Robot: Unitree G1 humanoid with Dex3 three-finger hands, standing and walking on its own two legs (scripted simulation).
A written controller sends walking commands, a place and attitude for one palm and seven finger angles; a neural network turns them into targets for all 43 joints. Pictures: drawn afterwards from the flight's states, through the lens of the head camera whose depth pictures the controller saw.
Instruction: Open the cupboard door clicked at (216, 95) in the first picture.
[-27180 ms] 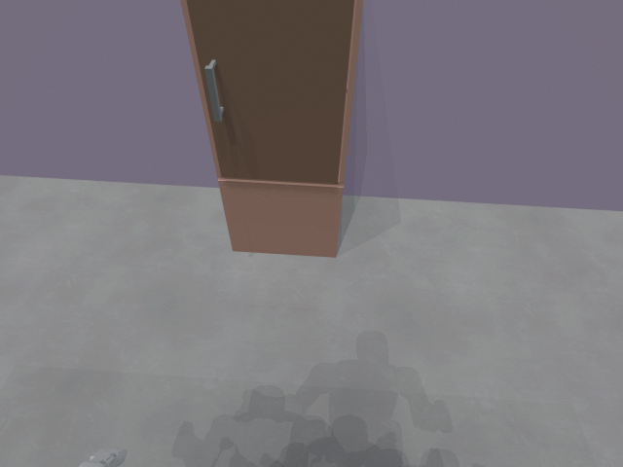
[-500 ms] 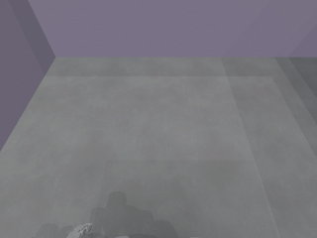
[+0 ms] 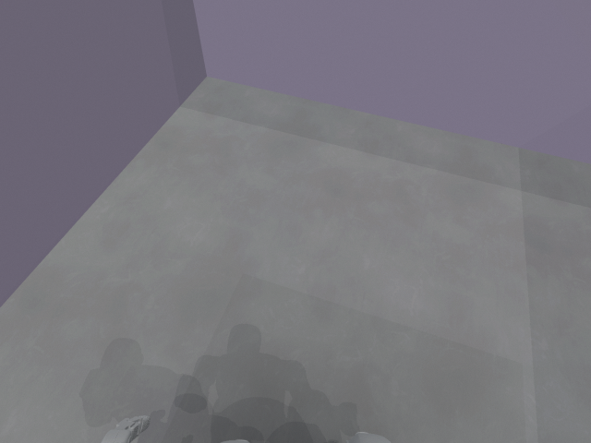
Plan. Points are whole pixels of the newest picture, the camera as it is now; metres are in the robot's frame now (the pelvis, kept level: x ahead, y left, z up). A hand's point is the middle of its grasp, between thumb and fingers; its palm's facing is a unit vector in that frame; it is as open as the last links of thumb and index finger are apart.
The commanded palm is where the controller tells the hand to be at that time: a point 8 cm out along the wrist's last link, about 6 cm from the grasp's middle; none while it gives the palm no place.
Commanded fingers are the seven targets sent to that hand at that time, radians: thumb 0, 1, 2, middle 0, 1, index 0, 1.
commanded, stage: turn to face it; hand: left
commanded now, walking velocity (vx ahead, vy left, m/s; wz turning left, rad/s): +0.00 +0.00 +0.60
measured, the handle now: out of the picture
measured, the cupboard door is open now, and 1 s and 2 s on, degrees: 47 47 47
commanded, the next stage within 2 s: none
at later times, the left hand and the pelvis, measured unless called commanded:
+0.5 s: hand out of the picture -0.02 +0.16 -0.19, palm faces +0.36 -0.90 -0.24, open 7.4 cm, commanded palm none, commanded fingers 0.00 0.90 0.90 -0.20 -0.30 -0.20 -0.30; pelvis +0.01 -0.05 -0.01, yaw +20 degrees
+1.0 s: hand out of the picture -0.02 +0.11 -0.16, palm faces +0.59 -0.77 -0.24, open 7.4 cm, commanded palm none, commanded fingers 0.00 0.90 0.90 -0.20 -0.30 -0.20 -0.30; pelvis +0.04 -0.09 +0.00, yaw +38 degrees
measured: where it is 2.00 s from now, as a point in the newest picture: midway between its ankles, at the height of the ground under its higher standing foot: outside the picture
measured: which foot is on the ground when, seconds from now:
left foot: down 0.00-0.10, up 0.12-0.42, down 0.44-0.74, up 0.76-1.00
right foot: up 0.00-0.08, down 0.10-0.44, up 0.46-0.72, down 0.74-1.00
